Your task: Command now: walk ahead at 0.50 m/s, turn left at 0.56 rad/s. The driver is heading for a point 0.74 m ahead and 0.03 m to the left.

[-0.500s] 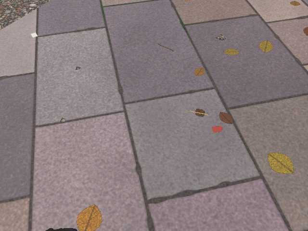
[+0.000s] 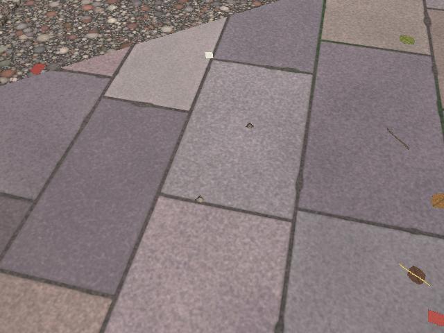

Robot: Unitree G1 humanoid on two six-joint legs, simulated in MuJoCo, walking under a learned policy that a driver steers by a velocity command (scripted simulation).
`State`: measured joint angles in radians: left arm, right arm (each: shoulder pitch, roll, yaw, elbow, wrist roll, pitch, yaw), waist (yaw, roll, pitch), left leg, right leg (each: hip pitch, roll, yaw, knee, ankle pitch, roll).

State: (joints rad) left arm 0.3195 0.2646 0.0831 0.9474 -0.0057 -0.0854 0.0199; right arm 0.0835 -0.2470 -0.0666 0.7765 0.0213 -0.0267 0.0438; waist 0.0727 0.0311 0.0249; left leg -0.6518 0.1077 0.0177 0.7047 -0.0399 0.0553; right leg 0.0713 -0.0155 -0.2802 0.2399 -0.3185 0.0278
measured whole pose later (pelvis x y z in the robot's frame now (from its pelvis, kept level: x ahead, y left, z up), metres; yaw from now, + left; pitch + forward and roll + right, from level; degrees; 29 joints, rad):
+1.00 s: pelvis +0.58 +0.05 +0.01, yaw -6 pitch +2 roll -1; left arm 0.29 0.27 0.06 0.77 -0.01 -0.05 0.01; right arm 0.08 -0.28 -0.05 0.70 -0.01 -0.10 0.00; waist 0.06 0.03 0.04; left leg -0.64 0.06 -0.09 0.62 0.04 -0.05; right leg -0.17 0.12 0.11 0.36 -0.23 -0.08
